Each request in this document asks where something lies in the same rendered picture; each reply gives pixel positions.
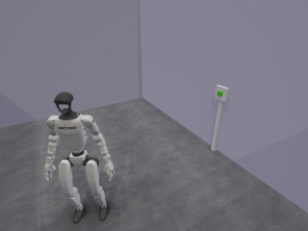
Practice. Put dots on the left robot upper arm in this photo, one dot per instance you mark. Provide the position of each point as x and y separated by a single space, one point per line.
88 121

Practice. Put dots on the robot right hand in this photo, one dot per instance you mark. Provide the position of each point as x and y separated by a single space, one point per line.
48 170

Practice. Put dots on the panel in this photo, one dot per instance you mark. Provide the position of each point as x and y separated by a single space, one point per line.
221 104

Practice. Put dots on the robot left hand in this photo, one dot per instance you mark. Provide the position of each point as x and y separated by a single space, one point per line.
109 169

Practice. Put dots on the robot right forearm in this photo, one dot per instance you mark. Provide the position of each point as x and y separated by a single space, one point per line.
51 151

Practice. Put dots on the left robot foot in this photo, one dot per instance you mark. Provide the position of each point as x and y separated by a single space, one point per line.
104 212

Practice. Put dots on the button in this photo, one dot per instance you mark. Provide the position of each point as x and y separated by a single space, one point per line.
220 93

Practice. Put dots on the right robot upper arm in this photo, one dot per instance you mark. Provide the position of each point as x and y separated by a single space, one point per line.
54 137

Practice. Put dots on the robot left thigh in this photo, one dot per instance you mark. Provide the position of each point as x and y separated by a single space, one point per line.
92 173

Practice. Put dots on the robot left forearm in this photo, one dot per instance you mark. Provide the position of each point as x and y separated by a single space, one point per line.
104 150

